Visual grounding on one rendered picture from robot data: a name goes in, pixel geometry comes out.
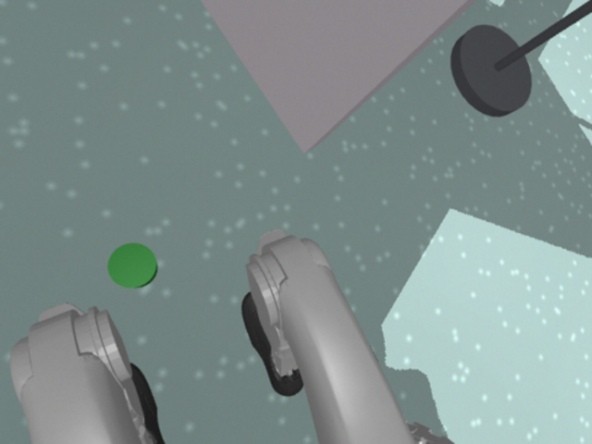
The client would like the floor lamp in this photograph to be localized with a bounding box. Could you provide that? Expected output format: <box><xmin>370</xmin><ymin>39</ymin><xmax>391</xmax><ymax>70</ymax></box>
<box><xmin>450</xmin><ymin>0</ymin><xmax>592</xmax><ymax>117</ymax></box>

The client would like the right robot hand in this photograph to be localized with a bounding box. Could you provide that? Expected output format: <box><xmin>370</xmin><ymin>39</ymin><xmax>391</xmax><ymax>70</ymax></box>
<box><xmin>407</xmin><ymin>422</ymin><xmax>454</xmax><ymax>444</ymax></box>

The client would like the left robot foot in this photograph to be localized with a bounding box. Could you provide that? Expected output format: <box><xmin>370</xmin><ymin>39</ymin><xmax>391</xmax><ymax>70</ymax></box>
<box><xmin>130</xmin><ymin>363</ymin><xmax>165</xmax><ymax>444</ymax></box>

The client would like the right robot foot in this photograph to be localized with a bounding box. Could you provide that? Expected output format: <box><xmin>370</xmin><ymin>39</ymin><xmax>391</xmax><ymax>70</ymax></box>
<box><xmin>241</xmin><ymin>292</ymin><xmax>303</xmax><ymax>397</ymax></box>

